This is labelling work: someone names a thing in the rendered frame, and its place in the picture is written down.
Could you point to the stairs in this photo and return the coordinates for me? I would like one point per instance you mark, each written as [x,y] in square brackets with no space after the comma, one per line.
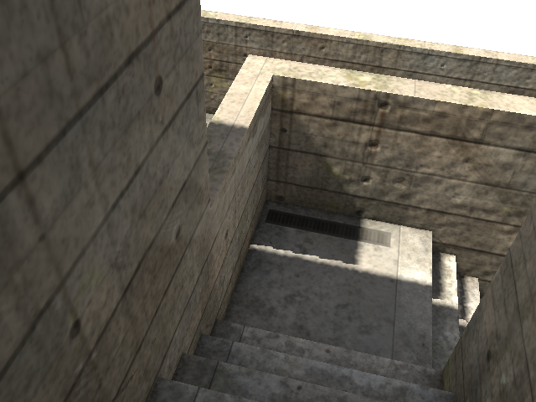
[237,363]
[454,300]

